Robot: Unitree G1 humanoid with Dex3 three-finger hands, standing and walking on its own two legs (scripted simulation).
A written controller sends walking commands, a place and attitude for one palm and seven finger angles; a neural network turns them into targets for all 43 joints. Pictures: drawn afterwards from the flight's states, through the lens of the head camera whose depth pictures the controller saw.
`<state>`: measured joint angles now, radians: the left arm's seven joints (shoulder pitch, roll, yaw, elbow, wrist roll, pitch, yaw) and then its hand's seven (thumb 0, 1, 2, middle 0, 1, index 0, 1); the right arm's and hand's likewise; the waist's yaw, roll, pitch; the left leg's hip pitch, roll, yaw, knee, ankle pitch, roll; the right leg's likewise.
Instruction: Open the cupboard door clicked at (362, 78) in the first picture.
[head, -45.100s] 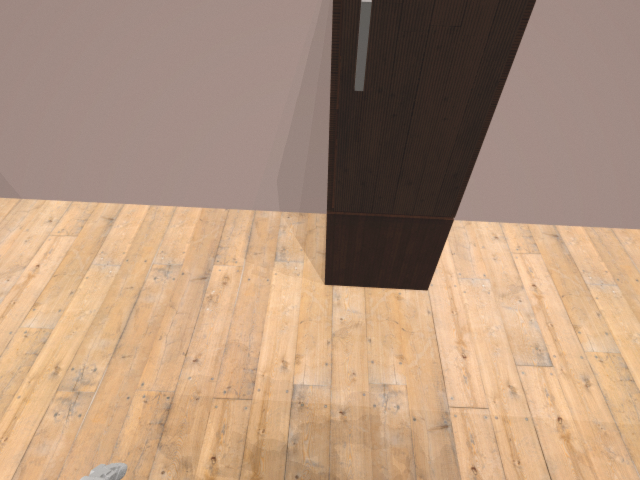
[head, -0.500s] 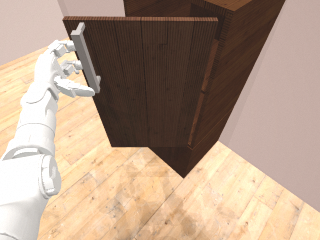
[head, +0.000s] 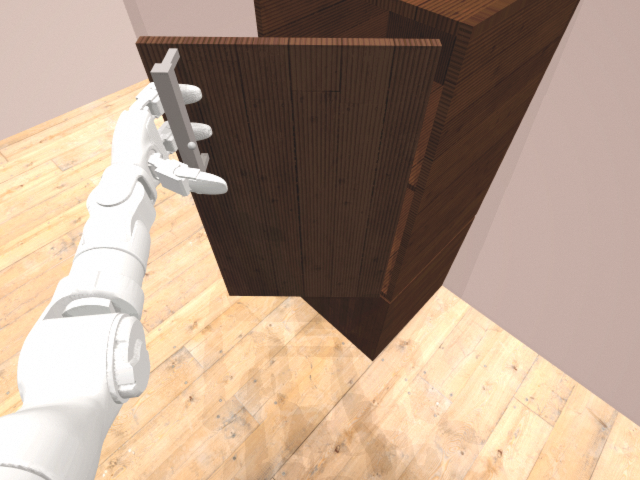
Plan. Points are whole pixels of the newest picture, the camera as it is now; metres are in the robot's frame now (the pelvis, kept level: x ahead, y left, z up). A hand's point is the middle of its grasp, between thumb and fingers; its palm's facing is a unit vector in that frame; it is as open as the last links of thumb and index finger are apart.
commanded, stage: slide the fingers in behind the handle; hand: left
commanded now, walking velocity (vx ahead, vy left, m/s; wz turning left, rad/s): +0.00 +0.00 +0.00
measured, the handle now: (186, 123) +0.52 +0.16 +0.17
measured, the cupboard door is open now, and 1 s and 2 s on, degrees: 44 43 73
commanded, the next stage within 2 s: close the thumb around the handle in 0.44 s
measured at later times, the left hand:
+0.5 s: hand (201, 144) +0.48 +0.14 +0.17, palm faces -0.02 -1.00 +0.00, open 13.9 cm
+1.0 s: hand (201, 142) +0.48 +0.14 +0.17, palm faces -0.02 -1.00 +0.00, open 8.3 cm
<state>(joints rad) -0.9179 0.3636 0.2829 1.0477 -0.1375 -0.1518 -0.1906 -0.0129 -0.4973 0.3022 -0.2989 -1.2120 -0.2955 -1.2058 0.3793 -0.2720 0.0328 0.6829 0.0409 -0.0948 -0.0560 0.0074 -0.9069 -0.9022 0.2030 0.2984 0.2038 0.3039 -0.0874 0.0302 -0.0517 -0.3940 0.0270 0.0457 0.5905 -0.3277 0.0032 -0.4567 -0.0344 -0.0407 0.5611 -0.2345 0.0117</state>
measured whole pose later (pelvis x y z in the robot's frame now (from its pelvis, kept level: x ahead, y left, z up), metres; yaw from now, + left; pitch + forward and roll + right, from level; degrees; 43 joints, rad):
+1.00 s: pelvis +0.00 +0.00 +0.00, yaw +0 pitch +8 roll +0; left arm -0.95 0.36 0.28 1.08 -0.13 -0.17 -0.17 0.00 0.32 0.65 -0.37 -1.30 -0.36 -1.31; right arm 0.39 -0.28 0.03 0.69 0.04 -0.09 -0.06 0.01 -0.91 -0.90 0.20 0.30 0.20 0.30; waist -0.10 0.03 -0.05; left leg -0.42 0.03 0.04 0.60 -0.33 0.00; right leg -0.48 -0.03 -0.04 0.57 -0.23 0.01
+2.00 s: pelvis +0.02 -0.01 +0.01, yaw -2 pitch -1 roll +0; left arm -0.03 0.02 0.00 -0.22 -0.15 0.29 0.20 0.04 0.71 0.73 -0.38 -1.33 -0.35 -1.30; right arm 0.13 -0.20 0.04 0.56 0.03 0.02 -0.01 0.01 -0.91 -0.90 0.20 0.30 0.20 0.30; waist 0.01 0.06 -0.07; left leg -0.12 0.04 0.07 0.45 -0.31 -0.02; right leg -0.23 -0.01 -0.02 0.47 -0.24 0.00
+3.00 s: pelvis -0.01 -0.01 +0.01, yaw +2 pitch -5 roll +0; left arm 0.00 -0.09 -0.30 -0.30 -0.01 0.37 0.50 0.01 -0.07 0.49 -0.39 -1.25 -0.34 -1.25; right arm 0.08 -0.16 0.04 0.63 -0.02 0.06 0.01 0.01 -0.91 -0.90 0.20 0.30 0.20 0.30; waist 0.05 0.07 -0.02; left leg -0.13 0.03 -0.01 0.50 -0.29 -0.02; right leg -0.18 -0.02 -0.08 0.47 -0.21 -0.01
